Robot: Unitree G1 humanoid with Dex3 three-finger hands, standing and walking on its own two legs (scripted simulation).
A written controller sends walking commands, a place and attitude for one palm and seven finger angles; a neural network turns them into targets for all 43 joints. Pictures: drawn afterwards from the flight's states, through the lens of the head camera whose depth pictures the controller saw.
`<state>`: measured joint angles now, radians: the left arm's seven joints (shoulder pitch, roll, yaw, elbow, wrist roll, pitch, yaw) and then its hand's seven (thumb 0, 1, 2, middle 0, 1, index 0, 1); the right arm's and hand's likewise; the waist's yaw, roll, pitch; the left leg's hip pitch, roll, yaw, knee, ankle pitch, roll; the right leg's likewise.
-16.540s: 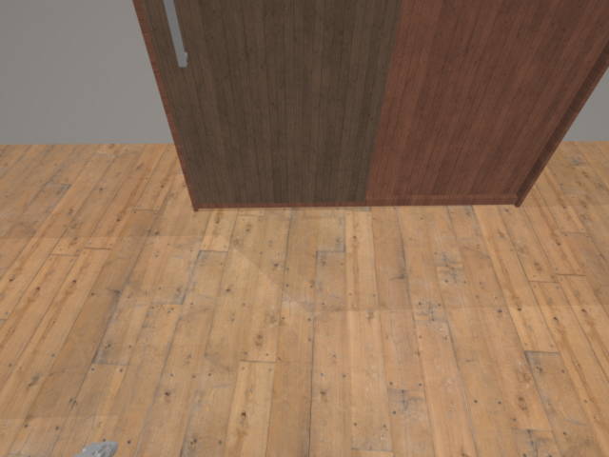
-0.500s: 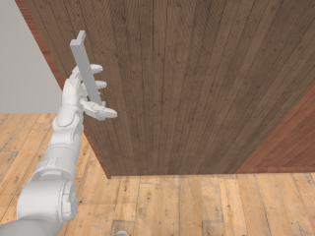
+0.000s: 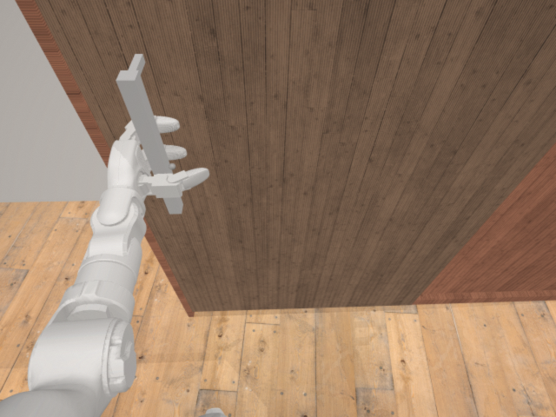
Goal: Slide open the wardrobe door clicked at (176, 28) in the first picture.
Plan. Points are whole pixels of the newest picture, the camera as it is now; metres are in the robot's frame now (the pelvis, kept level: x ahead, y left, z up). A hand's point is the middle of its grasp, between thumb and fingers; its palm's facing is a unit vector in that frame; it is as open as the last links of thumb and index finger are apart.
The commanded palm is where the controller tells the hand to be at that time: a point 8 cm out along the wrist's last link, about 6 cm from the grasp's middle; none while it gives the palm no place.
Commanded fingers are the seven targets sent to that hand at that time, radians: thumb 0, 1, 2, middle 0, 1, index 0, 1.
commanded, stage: grip the handle and tug to test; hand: left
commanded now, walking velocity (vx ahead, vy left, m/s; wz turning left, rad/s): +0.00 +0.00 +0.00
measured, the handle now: (159, 145) +0.50 +0.18 +0.11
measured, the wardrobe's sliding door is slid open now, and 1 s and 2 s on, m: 0.00 0.00 0.04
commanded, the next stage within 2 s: tug the door sideways, standing still in 1.04 s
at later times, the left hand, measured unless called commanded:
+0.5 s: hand (171, 166) +0.45 +0.15 +0.11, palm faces +0.04 -1.00 -0.01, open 5.4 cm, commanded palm +0.41 +0.20 +0.12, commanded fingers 0.00 0.90 0.90 -0.45 -1.40 -0.45 -1.40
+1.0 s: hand (170, 168) +0.44 +0.15 +0.11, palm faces +0.03 -1.00 +0.00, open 5.6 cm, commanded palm +0.38 +0.21 +0.12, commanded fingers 0.00 0.90 0.90 -0.45 -1.40 -0.45 -1.40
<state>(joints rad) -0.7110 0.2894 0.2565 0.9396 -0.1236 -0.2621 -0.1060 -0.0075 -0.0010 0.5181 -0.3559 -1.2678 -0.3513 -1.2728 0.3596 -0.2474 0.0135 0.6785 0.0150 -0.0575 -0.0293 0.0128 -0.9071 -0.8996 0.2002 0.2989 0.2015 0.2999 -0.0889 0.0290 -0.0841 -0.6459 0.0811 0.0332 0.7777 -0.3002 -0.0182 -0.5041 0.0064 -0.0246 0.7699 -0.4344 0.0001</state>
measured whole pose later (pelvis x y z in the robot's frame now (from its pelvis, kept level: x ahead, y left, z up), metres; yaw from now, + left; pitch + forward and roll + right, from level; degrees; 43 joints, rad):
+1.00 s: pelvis +0.03 +0.00 +0.01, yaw -2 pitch +9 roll +0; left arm -0.44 0.26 0.25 0.61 -0.17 -0.16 -0.10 0.02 0.77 0.79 -0.33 -1.40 -0.33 -1.40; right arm 0.35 -0.24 0.00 0.62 0.02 -0.04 0.00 0.01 -0.91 -0.90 0.20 0.30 0.20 0.30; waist -0.08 0.03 -0.11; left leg -0.53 0.09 0.07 0.71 -0.33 -0.02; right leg -0.40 0.01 0.01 0.70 -0.44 0.00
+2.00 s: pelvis +0.01 +0.00 +0.00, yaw +2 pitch +4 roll -1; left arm -0.65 0.19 0.03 0.74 -0.12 -0.12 0.10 0.02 0.73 0.80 -0.34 -1.35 -0.29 -1.40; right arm 0.29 -0.22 0.02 0.69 0.03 -0.01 -0.07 0.01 -0.91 -0.90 0.20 0.30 0.20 0.30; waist -0.05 0.02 -0.01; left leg -0.50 0.05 0.01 0.75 -0.32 -0.02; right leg -0.35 0.00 0.01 0.75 -0.46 0.01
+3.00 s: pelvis +0.11 -0.26 +0.01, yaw +10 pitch -3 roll -1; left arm -0.37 0.17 0.02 0.20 -0.08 -0.09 0.14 0.00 0.70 0.85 -0.44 -1.39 -0.25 -1.40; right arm 0.09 -0.20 0.01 0.58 0.04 -0.07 -0.05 0.01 -0.91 -0.90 0.20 0.30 0.20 0.30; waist 0.09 0.11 0.26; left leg -0.29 0.24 -0.06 0.78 -0.42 -0.08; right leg -0.35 -0.02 -0.08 0.69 -0.27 0.00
